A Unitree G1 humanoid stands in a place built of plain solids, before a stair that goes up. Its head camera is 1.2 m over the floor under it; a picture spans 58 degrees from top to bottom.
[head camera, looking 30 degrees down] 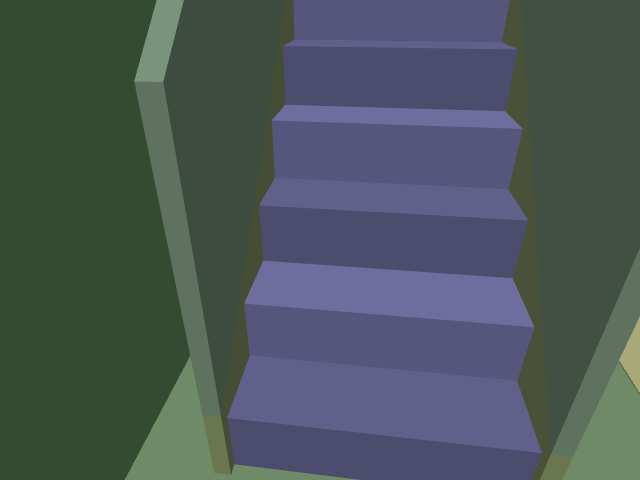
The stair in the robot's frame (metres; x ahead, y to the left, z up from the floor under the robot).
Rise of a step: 0.20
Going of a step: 0.23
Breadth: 0.81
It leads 7 degrees to the right of straight ahead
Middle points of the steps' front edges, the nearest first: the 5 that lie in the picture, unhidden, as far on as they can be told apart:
0.71 -0.15 0.21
0.94 -0.18 0.41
1.18 -0.21 0.62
1.41 -0.24 0.82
1.64 -0.27 1.03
